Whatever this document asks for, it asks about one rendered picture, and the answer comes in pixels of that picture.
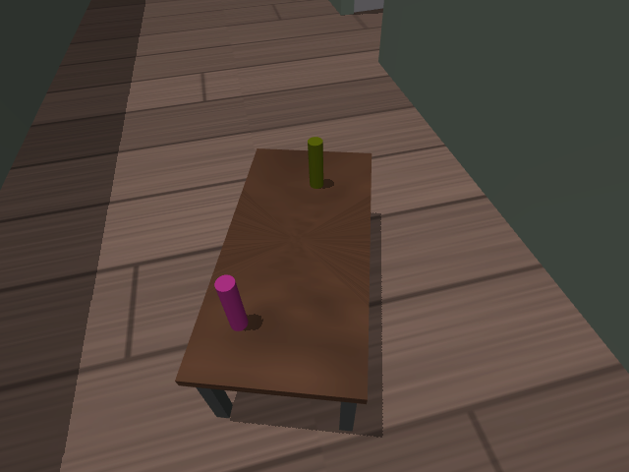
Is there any coffee table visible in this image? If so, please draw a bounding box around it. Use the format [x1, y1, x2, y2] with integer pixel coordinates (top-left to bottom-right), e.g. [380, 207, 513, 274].
[175, 148, 372, 432]

